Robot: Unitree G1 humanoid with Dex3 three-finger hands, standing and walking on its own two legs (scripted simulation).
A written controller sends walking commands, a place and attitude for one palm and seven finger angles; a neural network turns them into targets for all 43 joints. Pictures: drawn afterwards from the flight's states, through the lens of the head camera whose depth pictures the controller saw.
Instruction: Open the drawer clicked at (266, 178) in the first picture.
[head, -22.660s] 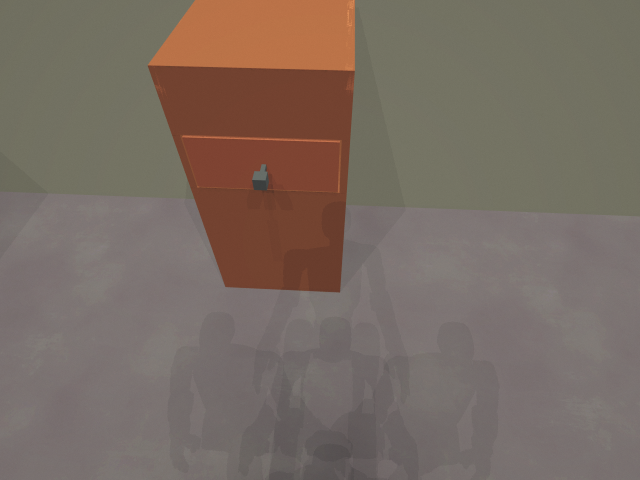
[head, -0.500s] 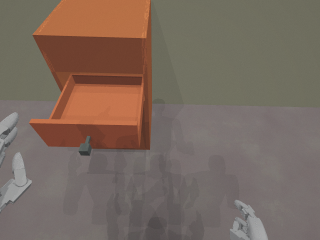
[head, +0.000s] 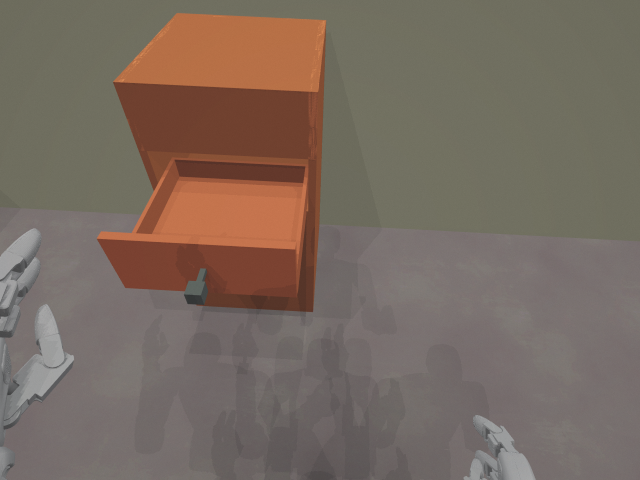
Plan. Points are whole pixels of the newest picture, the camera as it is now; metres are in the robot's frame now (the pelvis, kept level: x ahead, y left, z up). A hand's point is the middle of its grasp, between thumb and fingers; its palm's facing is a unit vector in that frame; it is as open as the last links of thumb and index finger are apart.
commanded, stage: let the arm hang, fingers relaxed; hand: left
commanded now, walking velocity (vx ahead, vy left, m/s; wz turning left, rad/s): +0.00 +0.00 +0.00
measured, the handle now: (198, 285) +0.51 +0.26 -0.17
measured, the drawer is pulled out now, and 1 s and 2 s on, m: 0.29 0.29 0.29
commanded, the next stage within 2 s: look to check the result in 1.18 s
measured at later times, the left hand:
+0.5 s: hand out of the picture +0.01 +0.20 -0.17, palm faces +0.05 -0.98 -0.20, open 6.9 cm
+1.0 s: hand out of the picture +0.01 +0.17 -0.17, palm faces +0.03 -0.98 -0.18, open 7.3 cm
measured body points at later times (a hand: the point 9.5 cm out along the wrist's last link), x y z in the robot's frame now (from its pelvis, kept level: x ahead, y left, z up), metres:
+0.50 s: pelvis +0.01 +0.01 +0.00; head +0.04 +0.02 +0.45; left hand +0.01 +0.25 -0.16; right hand +0.00 -0.22 -0.15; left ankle -0.02 +0.12 -0.74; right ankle +0.06 -0.10 -0.74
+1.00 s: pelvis +0.01 +0.01 +0.00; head +0.02 +0.00 +0.45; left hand +0.01 +0.22 -0.16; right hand -0.02 -0.19 -0.16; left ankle -0.02 +0.12 -0.74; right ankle +0.06 -0.10 -0.74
